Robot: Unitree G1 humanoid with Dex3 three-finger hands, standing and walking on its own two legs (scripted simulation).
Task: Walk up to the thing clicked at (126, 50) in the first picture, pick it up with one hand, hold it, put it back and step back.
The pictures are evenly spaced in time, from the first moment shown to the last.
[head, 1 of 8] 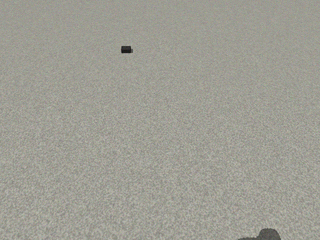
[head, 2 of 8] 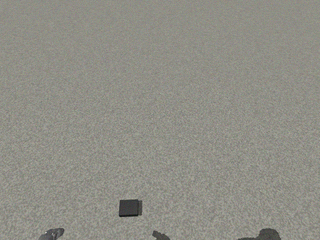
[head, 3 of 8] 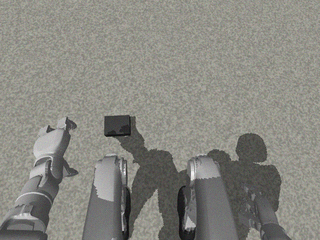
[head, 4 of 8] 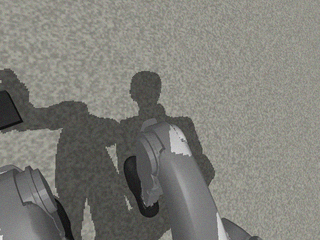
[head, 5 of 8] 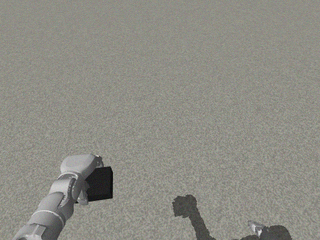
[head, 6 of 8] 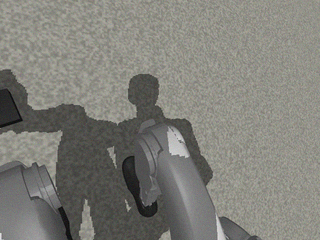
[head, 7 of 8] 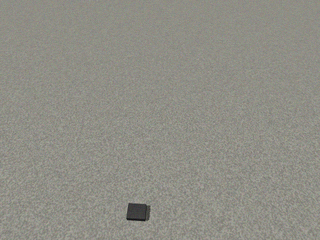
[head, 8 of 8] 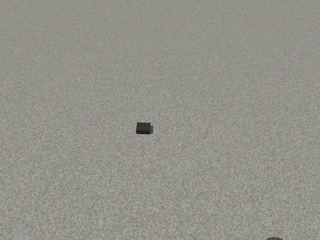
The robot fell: no
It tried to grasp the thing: yes
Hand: left
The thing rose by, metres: 0.66
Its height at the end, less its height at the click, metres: +0.00
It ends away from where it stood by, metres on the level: 0.00
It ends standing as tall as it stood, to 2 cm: yes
